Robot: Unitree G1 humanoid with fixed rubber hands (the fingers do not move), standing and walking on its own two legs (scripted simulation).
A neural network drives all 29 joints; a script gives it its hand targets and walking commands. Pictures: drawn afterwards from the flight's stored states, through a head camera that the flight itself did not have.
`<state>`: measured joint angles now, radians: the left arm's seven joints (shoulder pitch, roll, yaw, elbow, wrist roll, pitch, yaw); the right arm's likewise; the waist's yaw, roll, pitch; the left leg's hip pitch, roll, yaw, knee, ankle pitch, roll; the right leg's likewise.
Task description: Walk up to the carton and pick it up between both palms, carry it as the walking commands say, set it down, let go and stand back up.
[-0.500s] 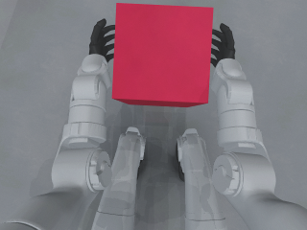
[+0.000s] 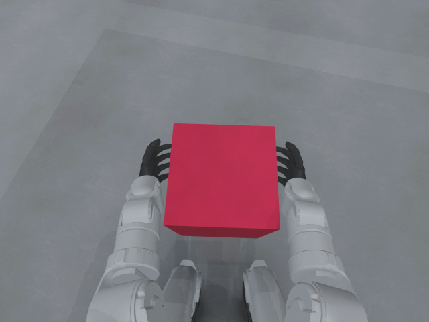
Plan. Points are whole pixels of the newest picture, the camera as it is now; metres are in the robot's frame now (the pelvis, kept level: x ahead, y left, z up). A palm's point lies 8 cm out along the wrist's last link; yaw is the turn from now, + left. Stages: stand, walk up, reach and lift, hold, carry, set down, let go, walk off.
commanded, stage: reach and lift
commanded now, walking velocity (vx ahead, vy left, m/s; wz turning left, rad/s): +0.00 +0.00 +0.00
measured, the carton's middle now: (221, 189) +0.38 +0.01 -0.13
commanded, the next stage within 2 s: none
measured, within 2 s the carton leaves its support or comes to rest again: neither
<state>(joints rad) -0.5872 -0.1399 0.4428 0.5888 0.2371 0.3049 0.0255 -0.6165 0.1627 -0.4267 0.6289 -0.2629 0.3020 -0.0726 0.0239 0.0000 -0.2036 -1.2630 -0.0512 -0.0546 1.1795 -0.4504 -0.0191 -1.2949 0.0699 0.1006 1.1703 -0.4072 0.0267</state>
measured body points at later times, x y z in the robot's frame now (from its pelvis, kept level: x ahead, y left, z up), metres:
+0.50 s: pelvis +0.02 +0.00 +0.06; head +0.13 +0.01 +0.50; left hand +0.37 +0.16 +0.02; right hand +0.37 -0.13 +0.01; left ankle +0.04 +0.13 -0.63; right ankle +0.06 -0.12 -0.63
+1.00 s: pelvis +0.02 +0.00 +0.10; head +0.06 +0.00 +0.55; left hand +0.35 +0.16 +0.09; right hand +0.36 -0.13 +0.08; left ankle +0.04 +0.13 -0.63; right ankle +0.06 -0.12 -0.63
